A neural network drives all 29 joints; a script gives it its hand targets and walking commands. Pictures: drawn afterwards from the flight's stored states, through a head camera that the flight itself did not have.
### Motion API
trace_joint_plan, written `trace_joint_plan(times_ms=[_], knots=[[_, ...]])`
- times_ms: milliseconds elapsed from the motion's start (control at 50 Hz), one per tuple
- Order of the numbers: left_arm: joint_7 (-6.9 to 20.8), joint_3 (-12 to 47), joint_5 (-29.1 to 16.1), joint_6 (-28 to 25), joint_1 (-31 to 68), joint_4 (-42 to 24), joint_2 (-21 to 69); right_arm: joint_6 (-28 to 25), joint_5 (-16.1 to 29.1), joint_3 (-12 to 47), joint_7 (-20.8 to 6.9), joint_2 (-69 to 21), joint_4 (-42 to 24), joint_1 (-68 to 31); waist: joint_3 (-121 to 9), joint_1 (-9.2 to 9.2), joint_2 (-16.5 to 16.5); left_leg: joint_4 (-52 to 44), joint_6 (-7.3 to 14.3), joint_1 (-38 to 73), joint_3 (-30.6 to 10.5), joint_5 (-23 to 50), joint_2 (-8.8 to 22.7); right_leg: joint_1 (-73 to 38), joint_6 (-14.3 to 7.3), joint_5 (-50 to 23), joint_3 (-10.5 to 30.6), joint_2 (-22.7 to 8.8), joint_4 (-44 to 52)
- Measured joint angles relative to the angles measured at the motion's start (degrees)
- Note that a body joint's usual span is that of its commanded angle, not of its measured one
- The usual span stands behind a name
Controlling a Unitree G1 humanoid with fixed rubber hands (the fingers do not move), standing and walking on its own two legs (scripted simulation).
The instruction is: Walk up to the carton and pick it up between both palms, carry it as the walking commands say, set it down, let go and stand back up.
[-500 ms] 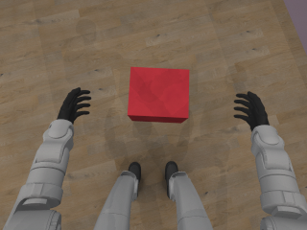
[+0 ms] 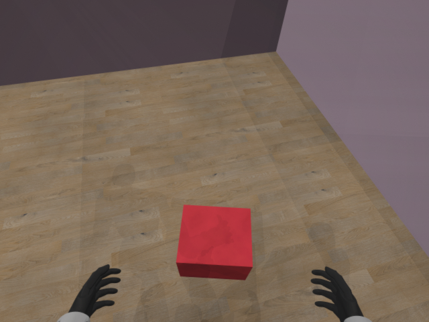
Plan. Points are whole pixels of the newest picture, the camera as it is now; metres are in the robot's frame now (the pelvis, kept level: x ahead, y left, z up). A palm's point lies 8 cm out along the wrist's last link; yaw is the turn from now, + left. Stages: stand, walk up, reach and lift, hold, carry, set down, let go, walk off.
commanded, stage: let go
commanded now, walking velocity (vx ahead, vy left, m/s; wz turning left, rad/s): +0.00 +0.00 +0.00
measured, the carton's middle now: (214, 242) +0.50 -0.01 -0.66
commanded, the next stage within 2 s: stand in 0.46 s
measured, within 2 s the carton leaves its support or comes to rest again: neither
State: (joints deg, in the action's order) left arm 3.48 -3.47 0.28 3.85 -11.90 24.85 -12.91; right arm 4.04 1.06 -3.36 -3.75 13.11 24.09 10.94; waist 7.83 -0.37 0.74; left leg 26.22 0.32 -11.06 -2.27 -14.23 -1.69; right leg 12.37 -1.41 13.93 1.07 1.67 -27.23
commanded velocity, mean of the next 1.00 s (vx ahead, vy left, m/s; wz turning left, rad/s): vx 0.00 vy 0.00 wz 0.00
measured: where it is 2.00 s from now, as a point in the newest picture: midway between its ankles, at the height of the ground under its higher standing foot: outside the picture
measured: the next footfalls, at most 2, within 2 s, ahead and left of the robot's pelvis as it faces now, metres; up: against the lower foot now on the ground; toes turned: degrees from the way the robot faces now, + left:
none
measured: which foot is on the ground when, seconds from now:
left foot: down 0.00-1.00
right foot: down 0.00-1.00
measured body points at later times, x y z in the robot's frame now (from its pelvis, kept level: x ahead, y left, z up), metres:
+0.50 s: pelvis +0.01 +0.00 +0.00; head -0.01 +0.00 +0.45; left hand +0.17 +0.26 -0.08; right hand +0.18 -0.26 -0.08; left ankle +0.00 +0.12 -0.74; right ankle +0.01 -0.10 -0.74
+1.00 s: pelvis +0.02 +0.01 +0.00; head -0.03 +0.01 +0.45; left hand +0.13 +0.31 -0.10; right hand +0.15 -0.28 -0.08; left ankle +0.00 +0.12 -0.74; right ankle +0.01 -0.10 -0.74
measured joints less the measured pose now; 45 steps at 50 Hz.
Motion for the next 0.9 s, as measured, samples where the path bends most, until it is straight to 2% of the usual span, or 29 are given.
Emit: trace_joint_plan(times_ms=[140,400,480,600,900], knots=[[0.82,1.5,-0.47,1.88,-1.15,-1.6,0.73,2.07,-0.98,0.57,-0.29,-0.42,-0.5,1.46,1.24,1.14,-0.34,-1.22,-0.04,4.97,-0.1,-0.24,0.1,-4.98,-0.11,0.32,-0.12,0.04,1.16],[0.53,0.94,0.31,5.09,-0.22,-0.7,1.02,5.06,-1.54,1.18,0.76,-0.32,0.32,0.92,0.53,0.77,-0.76,0.29,-0.09,8.15,0.11,-1.92,0.43,-8.26,-0.25,1.66,0.0,0.42,0.06],[-2.09,1.02,1.47,1.01,-0.69,6.02,-1.27,0.91,-2.69,1.56,2.64,1.85,6.89,1.35,-5.98,0.61,-0.75,2.35,-0.16,4.08,0.09,-2.96,0.69,-4.56,-0.26,2.26,-0.12,0.7,-1.18],[-2.59,-0.77,2.21,-2.63,-2.73,12.25,-5.05,-2.97,-3.48,0.06,3.06,6.33,13.47,3.41,-12.14,0.58,-0.72,2.79,0.07,2.06,0.09,-3.63,0.67,-2.75,-0.14,2.74,-0.16,0.64,-1.2],[-3.1,0.3,1.78,-4.77,-3.6,18.88,-6.54,-5.76,-3.22,1.12,4.02,7.37,18.42,4.12,-13.95,0.74,-0.24,0.95,0.76,2.01,0.21,-2.45,-0.23,-2.48,0.65,2.08,-0.01,-0.36,-0.07]])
